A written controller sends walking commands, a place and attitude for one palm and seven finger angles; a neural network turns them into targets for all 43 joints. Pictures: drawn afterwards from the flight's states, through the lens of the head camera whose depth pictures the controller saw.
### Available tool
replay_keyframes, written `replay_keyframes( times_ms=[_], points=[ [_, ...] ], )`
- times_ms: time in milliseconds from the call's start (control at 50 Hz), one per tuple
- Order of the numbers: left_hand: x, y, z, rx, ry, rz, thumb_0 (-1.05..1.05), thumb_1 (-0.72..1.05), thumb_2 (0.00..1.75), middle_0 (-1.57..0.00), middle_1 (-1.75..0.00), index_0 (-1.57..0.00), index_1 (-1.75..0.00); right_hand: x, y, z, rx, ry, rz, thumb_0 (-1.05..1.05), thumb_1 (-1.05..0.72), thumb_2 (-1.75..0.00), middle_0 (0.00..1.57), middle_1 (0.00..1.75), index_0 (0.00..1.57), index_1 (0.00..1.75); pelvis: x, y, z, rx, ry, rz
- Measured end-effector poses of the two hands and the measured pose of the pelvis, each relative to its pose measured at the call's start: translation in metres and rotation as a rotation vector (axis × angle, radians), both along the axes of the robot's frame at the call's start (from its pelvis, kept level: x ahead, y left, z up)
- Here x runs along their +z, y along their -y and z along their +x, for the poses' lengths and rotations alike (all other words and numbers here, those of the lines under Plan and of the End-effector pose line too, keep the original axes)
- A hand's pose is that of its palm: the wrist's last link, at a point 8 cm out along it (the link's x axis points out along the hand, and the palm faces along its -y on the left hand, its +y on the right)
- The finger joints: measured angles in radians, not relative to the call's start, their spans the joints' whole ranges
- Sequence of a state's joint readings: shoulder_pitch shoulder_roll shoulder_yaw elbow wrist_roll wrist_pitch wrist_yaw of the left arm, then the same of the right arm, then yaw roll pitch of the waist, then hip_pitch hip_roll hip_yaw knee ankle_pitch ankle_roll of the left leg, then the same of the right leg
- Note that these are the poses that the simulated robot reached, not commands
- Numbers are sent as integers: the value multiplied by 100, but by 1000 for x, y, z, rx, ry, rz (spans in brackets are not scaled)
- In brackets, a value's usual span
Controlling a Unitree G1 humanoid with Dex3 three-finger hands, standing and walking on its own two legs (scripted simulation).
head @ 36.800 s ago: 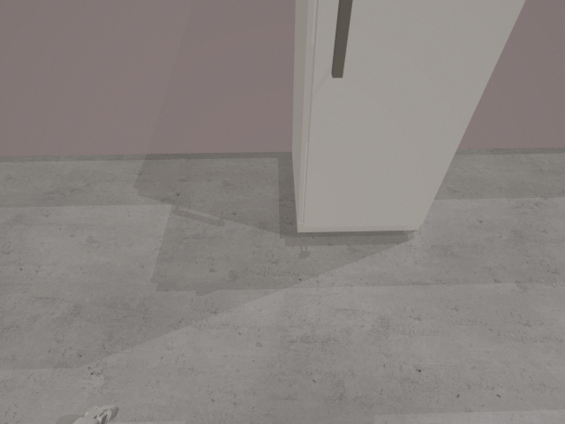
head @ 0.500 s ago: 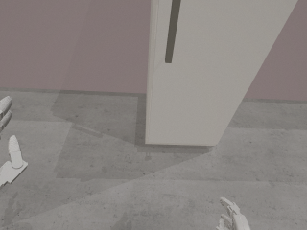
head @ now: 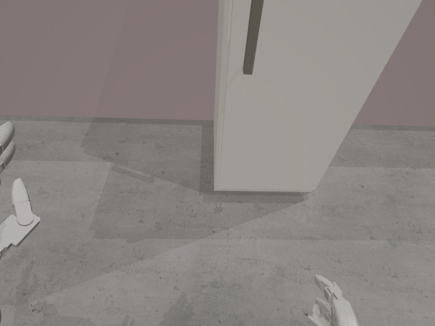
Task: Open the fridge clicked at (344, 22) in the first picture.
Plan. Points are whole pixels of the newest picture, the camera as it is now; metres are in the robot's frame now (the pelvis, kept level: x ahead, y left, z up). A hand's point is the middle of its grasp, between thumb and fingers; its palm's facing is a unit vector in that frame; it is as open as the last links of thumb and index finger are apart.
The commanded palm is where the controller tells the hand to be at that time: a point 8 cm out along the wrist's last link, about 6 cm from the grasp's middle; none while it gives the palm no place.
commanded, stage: stop stepping back and stand still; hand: left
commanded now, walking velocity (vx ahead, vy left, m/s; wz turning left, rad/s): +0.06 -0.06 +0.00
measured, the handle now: out of the picture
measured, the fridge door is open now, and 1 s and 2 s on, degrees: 0 0 0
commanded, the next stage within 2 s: let the arm hang, fingers relaxed in 0.62 s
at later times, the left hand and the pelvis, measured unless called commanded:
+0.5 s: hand (60, 204) +0.24 +0.23 +0.17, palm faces +0.34 -0.82 -0.45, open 7.4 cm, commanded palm +0.18 +0.27 +0.18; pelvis +0.03 -0.01 +0.00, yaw -1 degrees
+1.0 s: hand out of the picture +0.10 +0.20 -0.15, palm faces -0.09 -0.96 -0.25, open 7.4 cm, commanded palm none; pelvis +0.00 +0.00 -0.01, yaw -1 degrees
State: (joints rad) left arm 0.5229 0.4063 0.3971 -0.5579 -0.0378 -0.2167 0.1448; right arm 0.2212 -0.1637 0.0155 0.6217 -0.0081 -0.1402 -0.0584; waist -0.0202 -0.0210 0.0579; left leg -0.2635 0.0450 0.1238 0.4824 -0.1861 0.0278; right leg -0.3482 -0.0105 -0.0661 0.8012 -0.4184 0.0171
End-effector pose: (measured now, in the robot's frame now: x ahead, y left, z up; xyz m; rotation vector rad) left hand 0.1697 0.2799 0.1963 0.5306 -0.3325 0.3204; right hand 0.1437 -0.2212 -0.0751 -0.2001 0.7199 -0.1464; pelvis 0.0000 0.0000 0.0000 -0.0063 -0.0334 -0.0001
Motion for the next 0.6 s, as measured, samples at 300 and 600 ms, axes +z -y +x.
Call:
replay_keyframes(
  times_ms=[300, 600],
  points=[
    [-25, 17, 7, 93, -141, -55, 1, 88, 90, -21, -30, -21, -30, -18, 25, 16, 14, -86, 17, 1, -90, -89, 20, 30, 21, 30, 0, 17, 19, -18, -27, 19],
    [-10, 6, 30, -7, -87, 21, 1, 89, 90, -21, -30, -21, -30, 9, 22, 48, -18, 27, -23, 1, -90, -89, 20, 30, 20, 30, 0, 5, 31, -24, -40, -7]
  ],
)
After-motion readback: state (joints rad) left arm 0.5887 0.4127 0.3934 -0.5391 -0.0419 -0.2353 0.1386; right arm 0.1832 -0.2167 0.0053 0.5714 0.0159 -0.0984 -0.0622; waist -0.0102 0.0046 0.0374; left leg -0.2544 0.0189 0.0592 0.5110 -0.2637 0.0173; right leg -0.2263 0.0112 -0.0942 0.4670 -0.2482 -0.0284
